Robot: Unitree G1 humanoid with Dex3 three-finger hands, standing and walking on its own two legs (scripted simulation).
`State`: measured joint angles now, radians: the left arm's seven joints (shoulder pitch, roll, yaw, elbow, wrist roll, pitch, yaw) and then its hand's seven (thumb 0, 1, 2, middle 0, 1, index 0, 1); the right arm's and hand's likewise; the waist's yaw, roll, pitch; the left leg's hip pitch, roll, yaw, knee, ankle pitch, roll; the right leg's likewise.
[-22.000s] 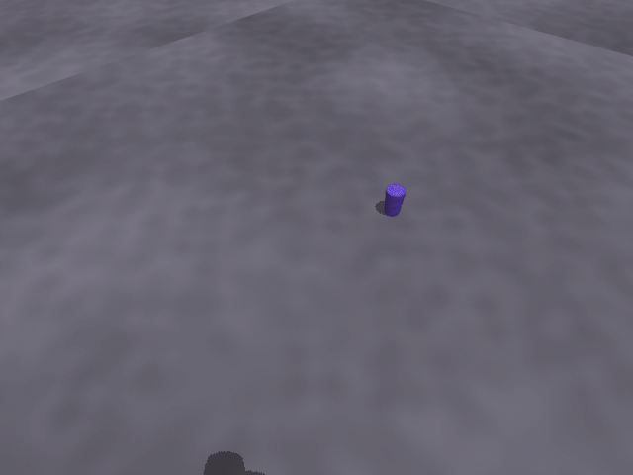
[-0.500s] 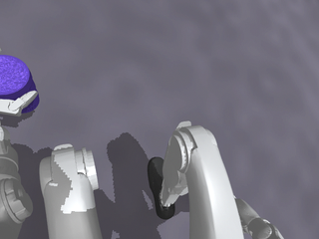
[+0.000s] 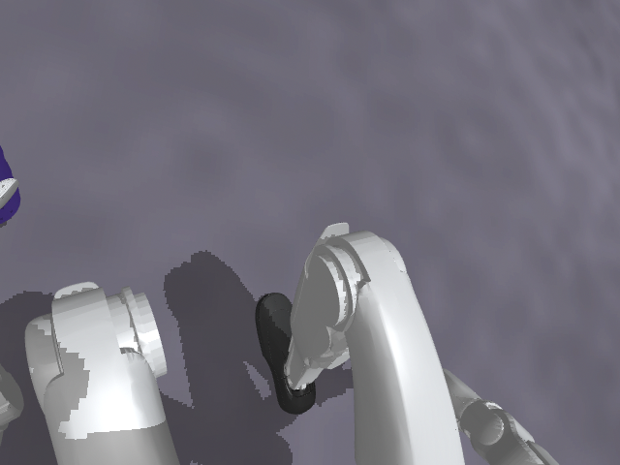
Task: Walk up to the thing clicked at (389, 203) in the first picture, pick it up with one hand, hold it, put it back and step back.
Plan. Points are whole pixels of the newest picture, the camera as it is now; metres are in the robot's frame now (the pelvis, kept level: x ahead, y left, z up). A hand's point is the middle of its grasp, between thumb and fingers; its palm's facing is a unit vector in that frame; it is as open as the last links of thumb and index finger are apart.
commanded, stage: lower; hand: left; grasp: from the side
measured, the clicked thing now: out of the picture +0.46 +0.27 -0.17
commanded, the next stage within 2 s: loosen in 0.92 s
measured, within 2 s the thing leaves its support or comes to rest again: rests again in 1.90 s
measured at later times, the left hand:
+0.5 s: hand out of the picture +0.47 +0.27 -0.17, palm faces +0.39 -0.92 -0.02, open 11.6 cm
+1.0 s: hand out of the picture +0.47 +0.27 -0.18, palm faces +0.39 -0.92 -0.01, open 11.6 cm
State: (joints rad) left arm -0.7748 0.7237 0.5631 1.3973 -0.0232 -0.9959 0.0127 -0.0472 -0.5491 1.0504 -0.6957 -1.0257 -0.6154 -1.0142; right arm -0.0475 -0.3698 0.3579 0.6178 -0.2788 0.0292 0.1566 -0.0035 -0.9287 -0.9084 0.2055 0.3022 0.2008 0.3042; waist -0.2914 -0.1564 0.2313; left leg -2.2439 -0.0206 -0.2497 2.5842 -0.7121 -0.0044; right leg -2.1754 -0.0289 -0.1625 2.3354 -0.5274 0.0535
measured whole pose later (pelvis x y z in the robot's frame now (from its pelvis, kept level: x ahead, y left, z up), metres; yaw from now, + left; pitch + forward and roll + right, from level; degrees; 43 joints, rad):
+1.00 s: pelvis -0.01 +0.01 -0.01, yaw -4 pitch +14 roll -19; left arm -0.78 0.90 0.53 1.55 -0.02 -1.12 0.09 -0.05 -0.55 1.05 -0.69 -1.03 -0.61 -1.02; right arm -0.15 -0.39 0.53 0.54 -0.36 0.04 0.15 -0.01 -0.92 -0.90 0.21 0.30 0.20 0.30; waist -0.32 -0.26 0.34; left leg -2.20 -0.01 -0.35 2.65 -0.73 0.01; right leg -2.09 0.01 -0.24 2.31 -0.51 0.08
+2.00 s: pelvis -0.01 +0.01 +0.00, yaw -3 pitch +17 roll -18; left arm -0.73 0.90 0.53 1.29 -0.08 -0.94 -0.07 -0.01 -0.61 0.14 -0.13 -0.12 -0.13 -0.13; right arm -0.06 -0.38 0.44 0.58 -0.28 0.08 0.13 -0.01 -0.91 -0.90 0.21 0.30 0.20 0.31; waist -0.25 -0.19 0.24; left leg -2.22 -0.02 -0.31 2.60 -0.72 0.02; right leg -2.10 -0.01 -0.21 2.29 -0.52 0.07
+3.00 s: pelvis +0.07 -0.01 +0.32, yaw +10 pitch +24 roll -3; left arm 0.03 0.32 0.13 0.42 0.02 0.11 0.13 0.00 -0.52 0.07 -0.06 -0.06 -0.06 -0.07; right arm 0.14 -0.25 0.01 0.52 0.04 0.02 -0.11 0.00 -0.90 -0.90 0.21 0.30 0.20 0.31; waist -0.05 0.01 -0.17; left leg -1.27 0.03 -0.05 1.47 -0.63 -0.02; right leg -1.29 -0.03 -0.06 1.40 -0.54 0.00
